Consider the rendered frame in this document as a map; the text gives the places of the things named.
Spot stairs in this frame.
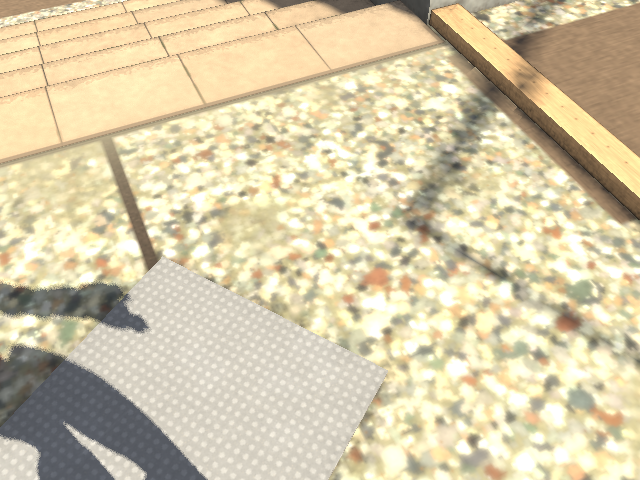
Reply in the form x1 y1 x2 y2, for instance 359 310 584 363
0 0 376 97

